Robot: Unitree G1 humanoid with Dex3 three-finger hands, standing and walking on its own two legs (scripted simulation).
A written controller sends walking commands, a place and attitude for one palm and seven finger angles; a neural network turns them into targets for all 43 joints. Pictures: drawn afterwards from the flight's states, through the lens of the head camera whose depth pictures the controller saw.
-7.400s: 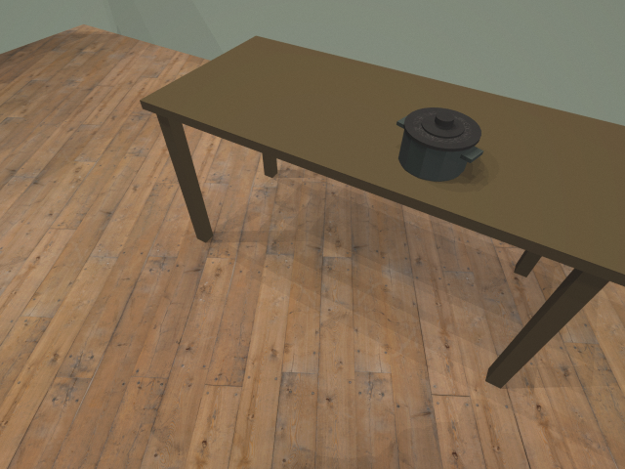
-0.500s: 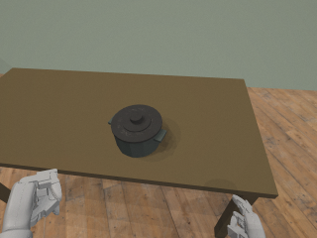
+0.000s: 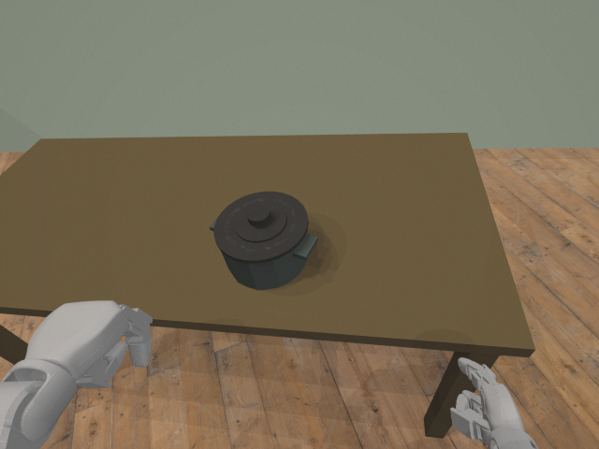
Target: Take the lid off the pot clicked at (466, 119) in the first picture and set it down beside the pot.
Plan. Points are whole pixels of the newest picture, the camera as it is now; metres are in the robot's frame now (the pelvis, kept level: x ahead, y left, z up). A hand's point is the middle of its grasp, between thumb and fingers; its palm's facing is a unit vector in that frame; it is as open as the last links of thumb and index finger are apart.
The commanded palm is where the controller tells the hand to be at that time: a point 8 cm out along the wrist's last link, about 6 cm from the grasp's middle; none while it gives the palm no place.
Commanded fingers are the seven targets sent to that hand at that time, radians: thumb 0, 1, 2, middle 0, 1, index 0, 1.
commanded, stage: reach forward and open the fingers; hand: left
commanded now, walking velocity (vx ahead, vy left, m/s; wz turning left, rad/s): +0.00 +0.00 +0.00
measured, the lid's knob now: (258, 215) +0.50 +0.15 +0.01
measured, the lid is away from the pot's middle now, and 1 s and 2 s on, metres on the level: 0.00 0.00 0.00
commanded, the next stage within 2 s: move the open hand above the knob in 0.64 s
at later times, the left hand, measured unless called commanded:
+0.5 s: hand (117, 318) +0.24 +0.27 +0.08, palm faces -0.21 -0.06 -0.98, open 9.6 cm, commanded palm +0.24 +0.27 +0.14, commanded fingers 0.00 -0.26 1.31 -0.81 -0.08 -0.81 -0.08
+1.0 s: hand (153, 280) +0.31 +0.25 +0.08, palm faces -0.29 -0.05 -0.96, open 10.2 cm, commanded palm +0.30 +0.24 +0.14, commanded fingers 0.00 -0.26 1.32 -0.81 -0.08 -0.81 -0.08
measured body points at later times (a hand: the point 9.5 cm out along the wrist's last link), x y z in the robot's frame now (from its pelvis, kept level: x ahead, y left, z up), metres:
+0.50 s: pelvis -0.02 +0.03 +0.00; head -0.01 -0.02 +0.45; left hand +0.25 +0.27 +0.14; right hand +0.18 -0.19 -0.10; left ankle +0.02 +0.12 -0.74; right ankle -0.03 -0.12 -0.74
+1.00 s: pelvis -0.01 +0.01 +0.00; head +0.01 -0.03 +0.45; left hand +0.32 +0.25 +0.13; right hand +0.18 -0.22 -0.11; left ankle +0.02 +0.12 -0.74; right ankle -0.03 -0.12 -0.74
